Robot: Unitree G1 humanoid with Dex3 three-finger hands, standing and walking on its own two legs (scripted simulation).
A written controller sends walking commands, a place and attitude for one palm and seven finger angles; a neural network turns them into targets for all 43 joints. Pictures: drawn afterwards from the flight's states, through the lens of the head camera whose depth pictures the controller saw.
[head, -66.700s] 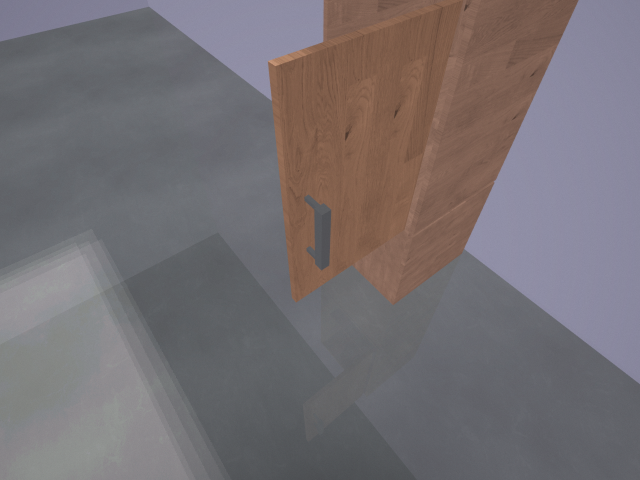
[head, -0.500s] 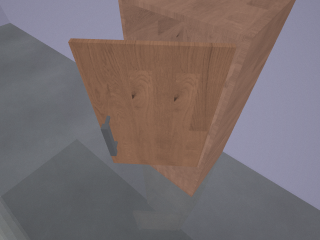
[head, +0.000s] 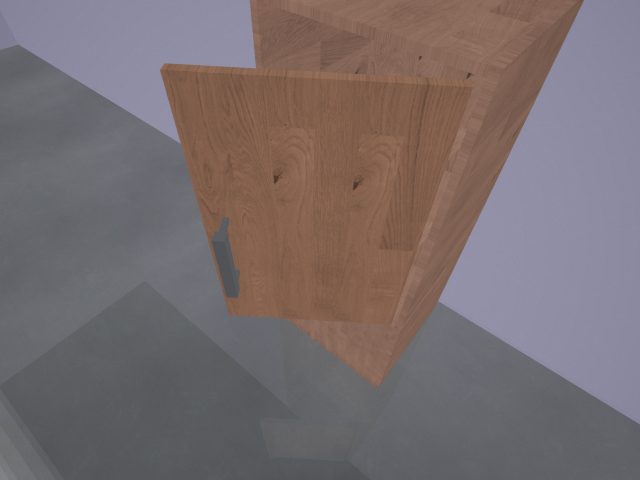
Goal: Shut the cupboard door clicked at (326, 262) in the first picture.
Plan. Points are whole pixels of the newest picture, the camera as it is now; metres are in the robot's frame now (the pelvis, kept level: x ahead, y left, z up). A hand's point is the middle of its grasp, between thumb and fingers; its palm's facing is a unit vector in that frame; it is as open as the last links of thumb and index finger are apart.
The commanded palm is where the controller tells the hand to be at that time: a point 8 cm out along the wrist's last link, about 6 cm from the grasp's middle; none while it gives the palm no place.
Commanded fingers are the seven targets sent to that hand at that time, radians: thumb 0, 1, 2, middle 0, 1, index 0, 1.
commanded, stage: raise the hand and make a fist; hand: left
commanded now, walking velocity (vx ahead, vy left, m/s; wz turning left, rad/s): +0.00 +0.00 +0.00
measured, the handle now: (229, 258) +0.49 +0.19 -0.09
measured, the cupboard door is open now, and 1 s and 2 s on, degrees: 36 36 36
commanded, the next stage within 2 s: bring the fist close to the handle in 1.86 s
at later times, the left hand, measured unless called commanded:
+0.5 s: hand out of the picture +0.13 +0.18 -0.07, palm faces +0.08 -1.00 -0.05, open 5.5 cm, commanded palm +0.13 +0.22 -0.07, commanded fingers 0.00 0.90 0.90 -0.71 -0.86 -0.71 -0.86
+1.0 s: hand (198, 442) +0.18 +0.17 -0.08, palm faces -0.08 -1.00 -0.01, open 3.4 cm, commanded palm +0.16 +0.23 -0.07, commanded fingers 0.00 0.90 0.90 -1.17 -1.36 -1.17 -1.36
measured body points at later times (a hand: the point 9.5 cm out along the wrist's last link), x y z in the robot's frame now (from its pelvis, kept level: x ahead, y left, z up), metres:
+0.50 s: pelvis -0.02 -0.03 -0.13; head +0.05 +0.00 +0.31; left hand +0.12 +0.23 -0.07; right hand +0.25 -0.23 -0.16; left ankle +0.03 +0.09 -0.74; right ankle +0.02 -0.13 -0.74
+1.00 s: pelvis -0.01 -0.01 -0.13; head +0.07 +0.00 +0.31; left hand +0.18 +0.22 -0.08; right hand +0.18 -0.26 -0.20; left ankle +0.03 +0.09 -0.74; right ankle +0.02 -0.13 -0.74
